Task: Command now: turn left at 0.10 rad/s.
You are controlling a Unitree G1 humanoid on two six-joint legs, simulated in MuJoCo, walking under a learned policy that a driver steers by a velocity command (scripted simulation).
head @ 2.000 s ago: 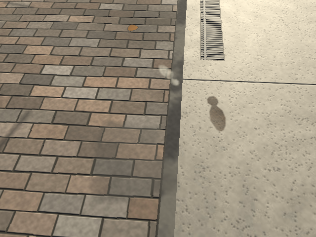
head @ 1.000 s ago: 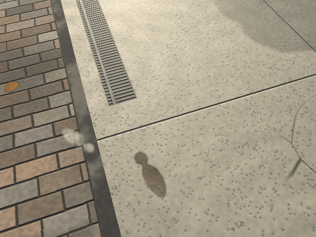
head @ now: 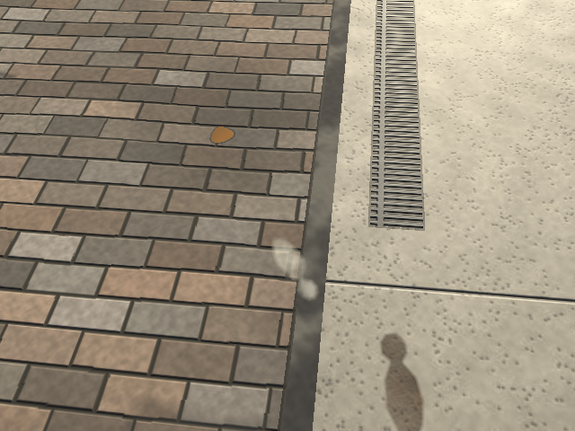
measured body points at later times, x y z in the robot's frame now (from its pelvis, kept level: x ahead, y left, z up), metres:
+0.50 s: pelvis +0.00 +0.03 +0.00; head +0.01 +0.03 +0.45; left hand +0.07 +0.30 -0.14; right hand +0.08 -0.23 -0.14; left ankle -0.02 +0.15 -0.74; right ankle +0.01 -0.12 -0.74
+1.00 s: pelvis +0.00 +0.02 +0.00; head +0.00 +0.02 +0.45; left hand +0.03 +0.28 -0.15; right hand +0.03 -0.23 -0.15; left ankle -0.02 +0.15 -0.74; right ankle +0.01 -0.12 -0.74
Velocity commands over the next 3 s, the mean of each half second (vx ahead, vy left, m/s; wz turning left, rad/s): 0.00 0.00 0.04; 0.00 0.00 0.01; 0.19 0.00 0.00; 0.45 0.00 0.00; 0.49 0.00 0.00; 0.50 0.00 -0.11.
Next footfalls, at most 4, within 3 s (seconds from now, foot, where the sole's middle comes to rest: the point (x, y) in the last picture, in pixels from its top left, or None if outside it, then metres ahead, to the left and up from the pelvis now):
0.06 left None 0.02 0.15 -0.78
1.80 left None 0.42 0.12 -0.78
2.36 right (362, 325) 0.73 -0.11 -0.78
2.90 left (271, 230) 1.04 0.13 -0.78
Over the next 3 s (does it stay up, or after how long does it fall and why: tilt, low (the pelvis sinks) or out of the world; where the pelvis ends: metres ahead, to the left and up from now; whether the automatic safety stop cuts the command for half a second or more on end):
stays up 0.92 0.03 -0.01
